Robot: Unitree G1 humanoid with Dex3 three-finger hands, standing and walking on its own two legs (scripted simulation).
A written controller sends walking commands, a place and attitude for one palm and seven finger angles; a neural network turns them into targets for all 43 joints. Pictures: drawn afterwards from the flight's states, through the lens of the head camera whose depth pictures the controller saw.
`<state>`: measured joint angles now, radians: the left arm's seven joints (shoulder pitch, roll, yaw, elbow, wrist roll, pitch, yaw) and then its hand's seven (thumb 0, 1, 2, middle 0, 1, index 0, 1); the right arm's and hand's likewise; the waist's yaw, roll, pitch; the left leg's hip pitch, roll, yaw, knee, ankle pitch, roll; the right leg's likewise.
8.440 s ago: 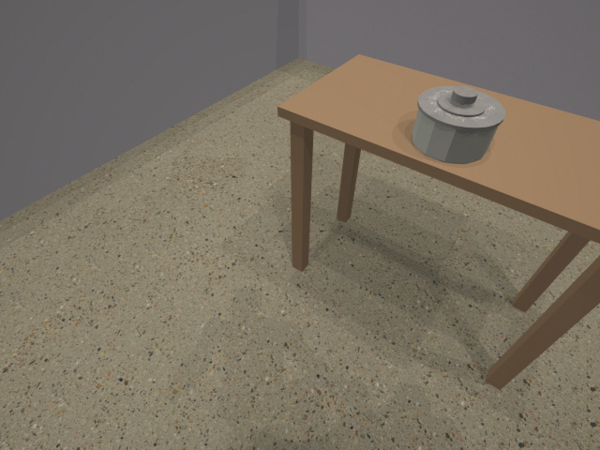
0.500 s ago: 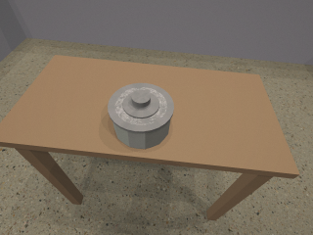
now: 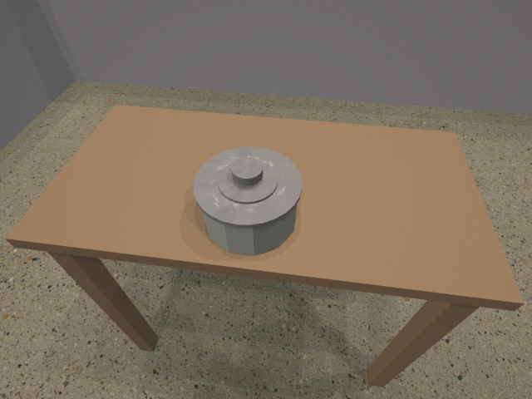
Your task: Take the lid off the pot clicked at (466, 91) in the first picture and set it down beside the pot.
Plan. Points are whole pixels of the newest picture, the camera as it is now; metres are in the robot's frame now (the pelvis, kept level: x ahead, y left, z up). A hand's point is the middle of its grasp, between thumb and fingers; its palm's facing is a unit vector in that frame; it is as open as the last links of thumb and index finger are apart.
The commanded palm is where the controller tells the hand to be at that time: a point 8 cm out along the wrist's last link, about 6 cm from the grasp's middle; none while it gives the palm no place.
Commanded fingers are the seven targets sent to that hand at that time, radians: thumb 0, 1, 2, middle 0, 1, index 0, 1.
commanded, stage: lift the closed hand beside the body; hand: left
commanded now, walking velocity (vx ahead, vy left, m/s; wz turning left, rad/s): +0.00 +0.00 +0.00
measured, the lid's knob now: (247, 171) +0.45 +0.07 +0.10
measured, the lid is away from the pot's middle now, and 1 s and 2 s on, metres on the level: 0.00 0.00 0.00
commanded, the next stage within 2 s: raise the hand higher, near the body in 0.50 s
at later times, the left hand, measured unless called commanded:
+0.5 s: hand out of the picture +0.09 +0.20 -0.01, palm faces +0.28 -0.91 -0.31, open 3.1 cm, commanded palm +0.05 +0.24 +0.03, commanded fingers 0.00 0.90 0.90 -1.30 -1.50 -1.30 -1.50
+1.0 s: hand (93, 393) +0.12 +0.22 +0.05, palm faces +0.25 -0.89 -0.39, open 3.1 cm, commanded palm +0.07 +0.25 +0.09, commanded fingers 0.00 0.90 0.90 -1.30 -1.50 -1.30 -1.50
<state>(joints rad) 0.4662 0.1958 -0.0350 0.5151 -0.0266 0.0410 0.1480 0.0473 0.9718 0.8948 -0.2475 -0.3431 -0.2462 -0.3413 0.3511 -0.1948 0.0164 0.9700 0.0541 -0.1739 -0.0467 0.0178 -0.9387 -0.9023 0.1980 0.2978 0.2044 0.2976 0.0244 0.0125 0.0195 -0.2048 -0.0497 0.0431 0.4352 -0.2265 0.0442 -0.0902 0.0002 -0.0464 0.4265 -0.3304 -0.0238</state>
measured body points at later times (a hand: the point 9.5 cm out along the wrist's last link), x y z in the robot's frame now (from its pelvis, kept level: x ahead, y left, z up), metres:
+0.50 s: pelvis -0.04 -0.03 +0.00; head -0.05 -0.04 +0.45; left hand +0.07 +0.24 +0.01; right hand +0.18 -0.24 -0.06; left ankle +0.00 +0.09 -0.74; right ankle -0.06 -0.10 -0.74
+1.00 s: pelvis -0.02 -0.01 +0.00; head -0.03 -0.03 +0.45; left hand +0.10 +0.26 +0.07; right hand +0.17 -0.24 -0.08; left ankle +0.00 +0.09 -0.74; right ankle -0.06 -0.10 -0.74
